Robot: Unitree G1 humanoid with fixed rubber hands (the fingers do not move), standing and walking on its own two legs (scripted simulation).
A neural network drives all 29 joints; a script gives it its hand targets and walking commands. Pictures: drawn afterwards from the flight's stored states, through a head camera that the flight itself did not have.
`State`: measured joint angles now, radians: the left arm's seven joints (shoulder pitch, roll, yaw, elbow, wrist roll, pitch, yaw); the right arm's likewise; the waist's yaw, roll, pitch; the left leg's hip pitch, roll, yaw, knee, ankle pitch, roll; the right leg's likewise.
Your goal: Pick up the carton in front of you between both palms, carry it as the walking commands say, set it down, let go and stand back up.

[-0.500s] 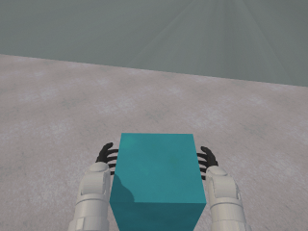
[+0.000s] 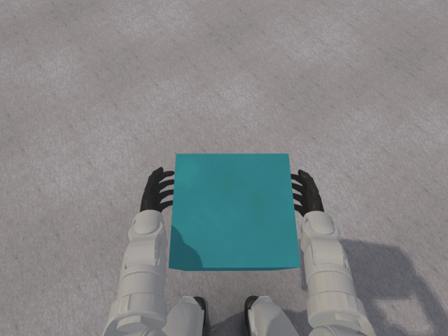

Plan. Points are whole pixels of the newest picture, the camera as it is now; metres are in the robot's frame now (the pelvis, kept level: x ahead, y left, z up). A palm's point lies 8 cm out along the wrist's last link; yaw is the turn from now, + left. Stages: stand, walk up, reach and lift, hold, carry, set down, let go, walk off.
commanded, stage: set down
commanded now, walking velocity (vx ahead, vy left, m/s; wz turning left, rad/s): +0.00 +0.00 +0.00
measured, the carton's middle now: (230, 220) +0.34 -0.01 -0.14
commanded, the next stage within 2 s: none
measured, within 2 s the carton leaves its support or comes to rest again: rests again in 1.94 s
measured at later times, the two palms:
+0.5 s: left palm (170, 209) +0.39 +0.14 -0.21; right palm (292, 208) +0.39 -0.16 -0.22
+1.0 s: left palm (181, 213) +0.42 +0.14 -0.38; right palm (279, 212) +0.42 -0.16 -0.38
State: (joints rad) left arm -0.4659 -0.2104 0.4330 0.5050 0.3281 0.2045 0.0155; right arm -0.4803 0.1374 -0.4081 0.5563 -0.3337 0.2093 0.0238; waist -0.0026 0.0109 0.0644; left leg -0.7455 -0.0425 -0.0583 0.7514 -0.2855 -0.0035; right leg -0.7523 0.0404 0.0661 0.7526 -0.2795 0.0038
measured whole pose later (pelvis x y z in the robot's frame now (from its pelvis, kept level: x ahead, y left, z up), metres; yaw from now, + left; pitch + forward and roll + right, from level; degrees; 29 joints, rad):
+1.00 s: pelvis -0.06 +0.00 -0.27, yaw +1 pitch +46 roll +1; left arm -1.00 -0.02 0.44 0.71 0.13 0.19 0.12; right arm -1.04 -0.09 -0.36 0.78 -0.14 0.21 -0.06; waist 0.00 0.02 -0.09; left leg -2.08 -0.14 -0.07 1.82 -0.54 -0.07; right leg -2.10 0.13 0.08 1.83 -0.53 0.05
